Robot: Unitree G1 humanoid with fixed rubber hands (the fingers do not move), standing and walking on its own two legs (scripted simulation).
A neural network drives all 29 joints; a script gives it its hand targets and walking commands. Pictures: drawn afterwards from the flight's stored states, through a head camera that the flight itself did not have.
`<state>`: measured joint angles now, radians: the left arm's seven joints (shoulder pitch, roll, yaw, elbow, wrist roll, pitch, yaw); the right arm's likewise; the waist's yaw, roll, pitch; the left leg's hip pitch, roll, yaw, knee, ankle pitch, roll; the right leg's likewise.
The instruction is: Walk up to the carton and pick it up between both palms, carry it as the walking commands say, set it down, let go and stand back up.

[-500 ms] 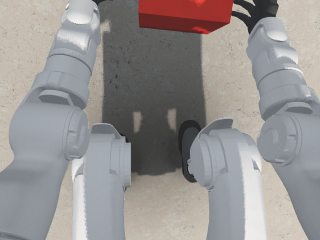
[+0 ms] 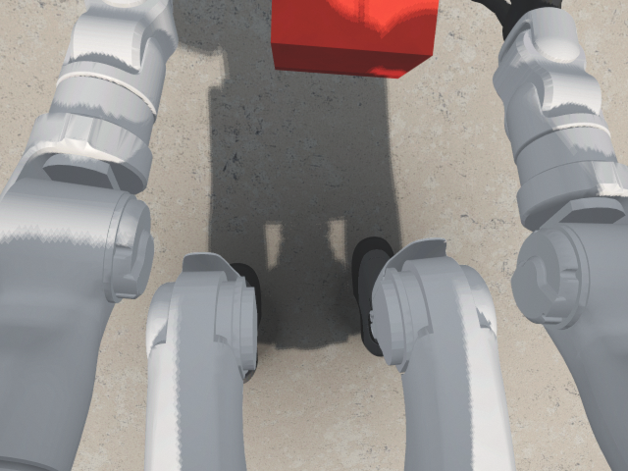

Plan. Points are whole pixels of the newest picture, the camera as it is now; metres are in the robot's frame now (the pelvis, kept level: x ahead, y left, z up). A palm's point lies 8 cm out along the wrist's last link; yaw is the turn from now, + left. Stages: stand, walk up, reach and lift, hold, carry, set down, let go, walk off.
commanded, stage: set down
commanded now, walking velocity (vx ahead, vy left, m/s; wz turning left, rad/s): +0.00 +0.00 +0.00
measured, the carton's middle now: out of the picture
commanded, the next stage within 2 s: let go in 1.18 s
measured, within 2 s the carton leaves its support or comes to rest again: neither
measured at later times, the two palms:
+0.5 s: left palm out of the picture +0.59 +0.13 +0.00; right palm out of the picture +0.53 -0.22 +0.00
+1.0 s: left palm out of the picture +0.58 +0.14 +0.15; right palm out of the picture +0.53 -0.22 +0.15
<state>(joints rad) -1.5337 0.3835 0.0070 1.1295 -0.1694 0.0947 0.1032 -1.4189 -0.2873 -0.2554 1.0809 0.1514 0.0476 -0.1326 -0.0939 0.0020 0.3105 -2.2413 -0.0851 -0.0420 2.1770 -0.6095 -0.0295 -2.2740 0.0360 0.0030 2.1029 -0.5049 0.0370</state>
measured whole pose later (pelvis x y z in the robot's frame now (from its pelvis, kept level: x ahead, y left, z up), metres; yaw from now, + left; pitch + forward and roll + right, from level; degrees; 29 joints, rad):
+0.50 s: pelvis +0.02 +0.00 +0.11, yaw +0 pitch +48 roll -1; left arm -1.36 0.32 0.15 0.99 -0.03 0.19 0.09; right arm -1.21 -0.21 -0.34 0.85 0.06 0.15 -0.12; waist -0.10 0.02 0.01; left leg -2.06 -0.07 -0.04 1.79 -0.56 -0.02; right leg -2.09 0.03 0.02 1.73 -0.47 0.03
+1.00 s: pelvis +0.04 +0.00 +0.24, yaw +1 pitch +46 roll -1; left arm -1.23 0.24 0.24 0.92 0.07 0.20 0.04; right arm -1.07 -0.16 -0.43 0.76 -0.04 0.17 -0.05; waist -0.09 0.03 -0.06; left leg -1.65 -0.06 -0.05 1.23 -0.39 -0.01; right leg -1.67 0.02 0.03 1.18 -0.32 0.03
